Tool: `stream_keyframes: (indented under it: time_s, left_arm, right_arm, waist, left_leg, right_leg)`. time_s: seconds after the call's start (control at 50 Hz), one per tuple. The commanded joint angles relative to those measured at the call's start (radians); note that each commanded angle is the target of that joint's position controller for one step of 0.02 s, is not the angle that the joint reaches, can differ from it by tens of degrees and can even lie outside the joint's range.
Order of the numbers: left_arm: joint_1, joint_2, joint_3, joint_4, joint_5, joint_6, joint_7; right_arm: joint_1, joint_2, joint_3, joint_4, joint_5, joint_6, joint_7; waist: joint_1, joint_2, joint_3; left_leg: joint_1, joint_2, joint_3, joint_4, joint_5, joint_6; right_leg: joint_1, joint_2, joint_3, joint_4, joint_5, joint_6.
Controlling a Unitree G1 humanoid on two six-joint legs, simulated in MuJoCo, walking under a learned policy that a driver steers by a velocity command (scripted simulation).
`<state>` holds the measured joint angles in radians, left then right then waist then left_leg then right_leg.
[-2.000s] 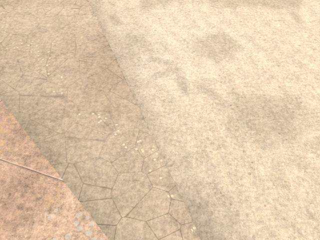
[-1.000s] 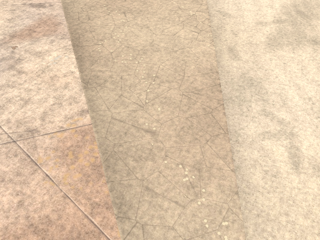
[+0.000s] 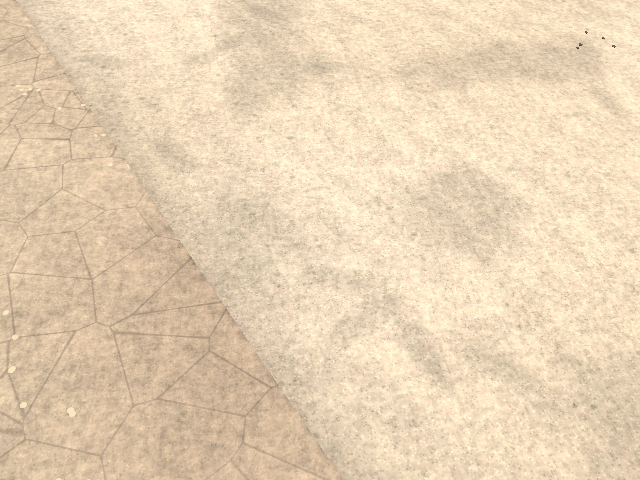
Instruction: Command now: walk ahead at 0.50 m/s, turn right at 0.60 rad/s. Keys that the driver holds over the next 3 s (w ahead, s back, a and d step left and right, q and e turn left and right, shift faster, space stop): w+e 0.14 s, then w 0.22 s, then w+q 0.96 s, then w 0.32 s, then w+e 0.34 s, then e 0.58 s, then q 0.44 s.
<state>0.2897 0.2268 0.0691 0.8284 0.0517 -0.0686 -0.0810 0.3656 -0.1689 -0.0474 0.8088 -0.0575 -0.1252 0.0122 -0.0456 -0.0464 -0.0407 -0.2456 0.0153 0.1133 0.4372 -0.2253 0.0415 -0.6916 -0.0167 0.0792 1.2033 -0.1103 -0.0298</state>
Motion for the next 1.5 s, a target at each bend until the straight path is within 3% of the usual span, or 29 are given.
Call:
stream_keyframes:
  time_s: [0.02,0.18,0.28,0.36,0.38,0.4,0.42,0.44,0.46,0.48,0.5,0.6,0.78,0.88,0.9,0.92,0.94,0.96,1.0,1.04,1.12,1.14,1.26,1.32,1.36,1.38,1.4,1.48,1.5]
  left_arm:
    - [-0.086,0.039,0.005,-0.051,-0.002,-0.027,-0.009]
    - [-0.226,-0.011,-0.025,-0.073,0.019,-0.007,-0.023]
    - [-0.346,0.014,-0.015,-0.146,0.008,0.004,0.005]
    - [-0.148,0.082,0.015,-0.095,-0.012,-0.016,0.025]
    - [0.08,0.111,0.032,-0.021,-0.005,-0.027,0.051]
    - [0.339,0.202,0.047,0.066,0.013,-0.034,0.076]
    - [0.566,0.18,0.041,0.117,0.037,-0.039,0.078]
    - [0.265,0.262,0.069,0.085,-0.019,-0.016,0.078]
    - [0.089,0.166,0.037,0.024,-0.034,-0.011,0.068]
    - [0.143,-0.017,-0.014,0.074,-0.014,-0.05,0.062]
    - [0.106,-0.046,-0.029,0.075,-0.012,-0.055,0.057]
    - [0.043,-0.012,-0.042,0.065,0.039,-0.072,0.071]
    - [0.207,0.075,-0.058,0.172,0.029,-0.074,0.041]
    - [0.128,0.173,-0.024,0.128,0.048,-0.063,0.049]
    - [0.191,0.15,-0.028,0.123,0.061,-0.062,0.044]
    - [0.277,0.038,-0.067,0.115,0.089,-0.06,0.025]
    - [0.099,0.073,-0.053,0.064,0.051,-0.057,-0.017]
    - [-0.139,0.052,-0.053,-0.042,0.008,-0.066,-0.019]
    - [-0.167,0.076,-0.047,-0.08,0.05,-0.056,0.038]
    - [-0.074,-0.009,-0.066,-0.072,0.083,-0.039,0.072]
    - [-0.02,0.025,-0.067,-0.121,0.012,-0.021,0.085]
    - [-0.158,0.069,-0.035,-0.158,-0.099,-0.026,0.104]
    - [-0.256,0.056,-0.022,-0.205,-0.077,-0.019,0.072]
    - [0.073,0.085,0.022,-0.086,-0.064,-0.023,0.065]
    - [0.28,0.228,0.048,-0.029,-0.059,-0.021,0.049]
    - [0.266,0.295,0.074,0.014,-0.079,-0.021,0.052]
    - [0.194,0.135,0.037,-0.004,-0.058,-0.011,0.075]
    - [0.05,-0.067,-0.058,0.068,-0.035,-0.018,0.076]
    - [0.011,-0.041,-0.058,0.068,-0.046,-0.012,0.077]
  right_arm:
    - [0.04,-0.068,0.003,-0.005,-0.03,-0.023,0.003]
    - [0.158,-0.05,0.038,0.111,-0.065,-0.003,0.027]
    - [0.216,-0.107,0.029,0.179,-0.043,-0.006,0.028]
    - [0.151,-0.231,-0.02,0.202,-0.046,0.023,0.031]
    - [0.193,-0.21,-0.015,0.228,-0.071,0.029,0.051]
    - [0.34,-0.035,0.036,0.215,-0.093,0.024,0.093]
    - [0.13,-0.051,0.032,0.122,-0.015,0.004,0.127]
    - [-0.046,-0.156,-0.026,0.095,0.155,0.019,0.019]
    - [-0.063,-0.138,-0.016,0.08,0.134,0.025,-0.017]
    - [-0.072,-0.068,0.009,0.063,-0.055,0.011,0.03]
    - [-0.066,-0.009,0.019,0.058,-0.066,0.019,0.042]
    - [-0.098,-0.036,0.024,0.035,-0.019,0.019,0.087]
    - [-0.352,-0.121,0.016,-0.095,-0.008,0.064,0.079]
    - [-0.158,-0.203,-0.026,-0.072,0.017,0.027,0.054]
    - [-0.01,-0.245,-0.045,-0.019,0.021,0.002,0.036]
    - [0.203,-0.237,-0.051,0.038,0.016,0.0,0.014]
    - [0.375,-0.21,-0.037,0.094,-0.008,0.014,0.008]
    - [0.309,-0.232,-0.046,0.104,-0.024,-0.005,0.0]
    - [0.078,-0.091,0.022,0.067,0.012,-0.013,0.009]
    - [-0.052,-0.046,0.06,0.037,0.008,-0.012,0.009]
    - [-0.134,-0.162,0.039,-0.03,-0.01,-0.034,0.012]
    - [-0.1,-0.243,-0.011,0.003,0.107,0.002,-0.051]
    - [0.042,-0.147,-0.018,-0.005,0.093,0.074,-0.117]
    - [0.098,-0.055,0.002,0.004,0.076,0.087,-0.081]
    - [0.297,-0.044,0.023,-0.019,0.114,0.057,-0.054]
    - [0.214,-0.094,0.021,-0.062,0.147,0.039,-0.049]
    - [-0.025,-0.132,0.004,-0.084,0.122,0.046,-0.067]
    - [-0.147,-0.013,0.031,-0.165,0.08,0.071,-0.042]
    - [-0.158,0.004,0.043,-0.197,0.076,0.073,-0.031]
  waist:
    - [0.004,0.151,0.016]
    - [0.001,0.124,0.093]
    - [-0.002,0.146,0.148]
    - [0.134,0.16,0.062]
    - [0.189,0.12,-0.063]
    - [0.168,-0.16,-0.325]
    - [0.305,-0.102,-0.347]
    - [0.215,0.009,0.028]
    - [0.148,0.046,0.086]
    - [0.143,-0.021,-0.004]
    - [0.078,-0.021,0.082]
    - [0.025,0.039,0.085]
    - [0.076,-0.011,0.156]
    - [-0.037,-0.013,0.09]
    - [-0.048,0.019,0.013]
    - [-0.094,0.153,-0.203]
    - [-0.198,0.125,-0.273]
    - [-0.2,0.106,-0.004]
    - [-0.046,0.056,0.036]
    - [0.063,0.077,0.059]
    - [0.112,0.036,0.028]
    - [0.099,0.097,0.094]
    - [-0.002,0.079,0.021]
    - [0.107,-0.047,-0.082]
    - [0.076,-0.348,-0.249]
    - [0.081,-0.35,-0.22]
    - [0.135,-0.028,-0.091]
    - [0.02,-0.008,0.088]
    - [-0.022,-0.025,0.114]
  left_leg:
    - [0.197,0.3,-0.235,-0.275,0.151,0.184]
    - [0.129,0.269,0.03,-0.283,0.36,0.156]
    - [0.357,0.299,0.028,-0.248,0.578,0.154]
    - [0.249,0.26,0.125,0.107,1.042,0.109]
    - [-0.013,0.229,0.115,0.383,0.83,0.067]
    - [-0.413,0.062,0.094,0.771,-0.163,-0.032]
    - [-0.634,-0.062,-0.105,1.039,-0.465,-0.015]
    - [-0.719,0.031,-0.122,1.039,-0.298,0.009]
    - [-0.569,0.077,-0.157,0.917,-0.186,0.02]
    - [-0.454,0.131,-0.205,0.992,-0.156,0.042]
    - [-0.423,0.136,-0.226,0.954,-0.082,0.065]
    - [-0.493,0.123,-0.202,0.643,0.24,0.057]
    - [-0.474,0.041,-0.104,0.275,0.301,0.058]
    - [-0.099,-0.102,0.024,0.267,0.097,0.114]
    - [0.263,-0.133,-0.007,0.316,0.219,0.169]
    - [0.776,0.04,-0.341,0.301,0.205,0.34]
    - [0.831,0.19,-0.703,0.035,0.013,0.401]
    - [0.595,0.179,-0.704,-0.05,-0.13,0.312]
    - [0.135,0.136,-0.581,0.009,-0.122,0.29]
    - [-0.217,0.082,-0.532,-0.006,-0.151,0.275]
    - [-0.545,-0.033,-0.369,0.1,-0.092,0.22]
    - [-0.578,-0.001,-0.442,0.067,0.087,0.251]
    - [-0.196,-0.011,-0.556,0.4,-0.187,0.176]
    - [-0.431,-0.135,-0.383,0.891,-0.423,0.094]
    - [-0.848,-0.147,-0.285,1.625,-0.59,0.003]
    - [-1.045,-0.088,-0.225,1.726,-0.422,-0.014]
    - [-1.088,-0.058,-0.197,1.743,-0.285,-0.011]
    - [-0.93,-0.013,-0.294,1.589,-0.147,0.017]
    - [-0.892,0.009,-0.289,1.443,-0.128,0.008]
  right_leg:
    - [-0.198,-0.041,0.087,-0.131,0.141,-0.003]
    - [-0.056,-0.032,-0.068,-0.259,0.3,-0.04]
    - [-0.024,0.012,-0.131,-0.439,0.0,-0.066]
    - [0.463,0.114,-0.196,-0.66,0.056,-0.102]
    - [0.846,0.076,-0.123,-0.581,0.197,-0.173]
    - [1.374,-0.199,0.25,-0.552,0.549,-0.427]
    - [1.441,-0.358,0.557,-0.78,0.359,-0.474]
    - [1.047,-0.374,0.396,-0.782,0.525,-0.36]
    - [0.787,-0.336,0.283,-0.845,0.479,-0.272]
    - [0.662,-0.317,0.199,-0.889,0.273,-0.309]
    - [0.515,-0.287,0.148,-0.923,0.231,-0.279]
    - [0.442,-0.213,-0.04,-1.017,0.18,-0.225]
    - [0.735,-0.247,-0.193,-1.008,0.401,-0.174]
    - [0.718,-0.22,-0.329,-0.638,0.922,-0.097]
    - [0.467,-0.175,-0.317,-0.4,0.87,-0.052]
    - [0.063,-0.083,-0.249,-0.071,0.361,0.058]
    - [-0.092,0.113,-0.138,0.17,-0.479,0.053]
    - [-0.246,0.064,0.016,0.12,-0.41,-0.006]
    - [-0.007,-0.03,0.087,-0.082,-0.212,-0.043]
    - [0.196,-0.051,0.101,-0.194,-0.16,-0.037]
    - [0.476,-0.005,-0.01,-0.441,0.164,0.055]
    - [0.447,0.036,-0.033,-0.476,0.255,0.076]
    - [0.352,-0.051,0.099,-0.878,0.419,0.059]
    - [0.836,-0.111,0.057,-0.779,0.488,0.056]
    - [1.181,-0.41,0.487,-0.656,0.417,-0.181]
    - [1.178,-0.505,0.705,-0.832,-0.11,-0.352]
    - [1.033,-0.442,0.611,-0.939,-0.314,-0.313]
    - [0.505,-0.244,0.254,-0.9,-0.042,-0.179]
    - [0.392,-0.198,0.178,-0.912,-0.017,-0.153]
